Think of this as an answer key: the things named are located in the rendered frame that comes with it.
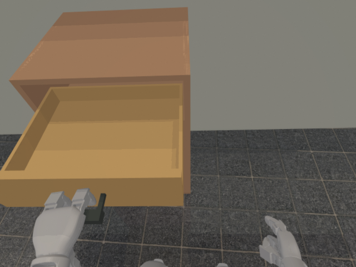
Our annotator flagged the robot right hand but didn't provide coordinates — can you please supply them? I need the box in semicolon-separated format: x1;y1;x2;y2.
259;216;301;267

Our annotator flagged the robot left forearm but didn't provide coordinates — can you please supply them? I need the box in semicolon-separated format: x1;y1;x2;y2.
31;254;71;267

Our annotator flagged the cabinet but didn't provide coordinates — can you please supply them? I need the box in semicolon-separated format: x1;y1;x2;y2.
9;7;191;194

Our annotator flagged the handle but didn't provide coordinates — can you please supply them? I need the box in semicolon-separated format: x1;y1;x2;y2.
84;194;106;224

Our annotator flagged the robot left hand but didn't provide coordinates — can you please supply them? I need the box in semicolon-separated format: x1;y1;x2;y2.
33;188;97;267

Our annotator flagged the drawer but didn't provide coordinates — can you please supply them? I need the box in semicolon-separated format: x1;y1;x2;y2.
0;83;184;207

